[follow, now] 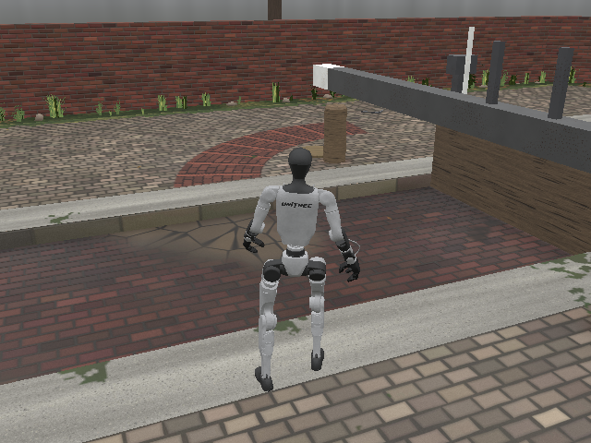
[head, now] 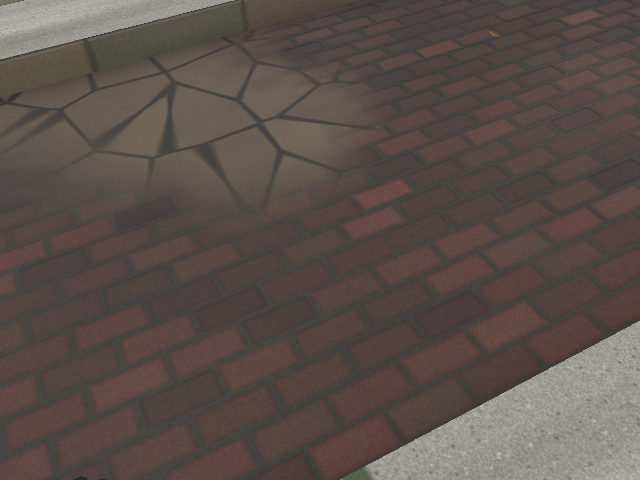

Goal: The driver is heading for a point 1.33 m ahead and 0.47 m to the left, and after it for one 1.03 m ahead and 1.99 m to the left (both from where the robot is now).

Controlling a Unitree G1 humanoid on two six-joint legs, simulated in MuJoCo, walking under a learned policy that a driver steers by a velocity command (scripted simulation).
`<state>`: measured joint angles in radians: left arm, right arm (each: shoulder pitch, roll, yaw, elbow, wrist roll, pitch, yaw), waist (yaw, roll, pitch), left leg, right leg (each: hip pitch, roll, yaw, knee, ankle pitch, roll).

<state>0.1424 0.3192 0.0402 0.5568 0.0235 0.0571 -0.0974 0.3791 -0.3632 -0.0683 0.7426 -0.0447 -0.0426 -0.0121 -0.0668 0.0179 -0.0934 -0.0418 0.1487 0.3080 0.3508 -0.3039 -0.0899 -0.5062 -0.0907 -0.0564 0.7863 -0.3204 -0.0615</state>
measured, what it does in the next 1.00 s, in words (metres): goes down, turning left: right foot, then left foot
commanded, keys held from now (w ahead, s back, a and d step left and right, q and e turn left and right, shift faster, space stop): w+shift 0.08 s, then w+q+shift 0.92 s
